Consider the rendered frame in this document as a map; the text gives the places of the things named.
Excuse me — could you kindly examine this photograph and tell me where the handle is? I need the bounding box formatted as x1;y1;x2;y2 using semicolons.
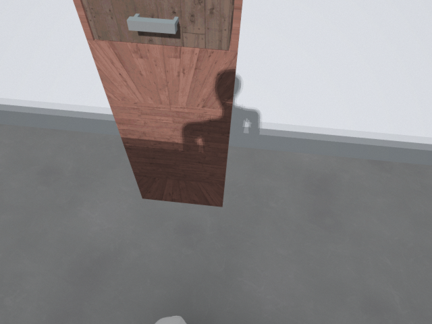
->
127;13;179;34

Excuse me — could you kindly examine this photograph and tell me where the cabinet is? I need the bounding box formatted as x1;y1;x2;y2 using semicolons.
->
73;0;243;207

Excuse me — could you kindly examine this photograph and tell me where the drawer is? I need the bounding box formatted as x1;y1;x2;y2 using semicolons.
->
82;0;234;50

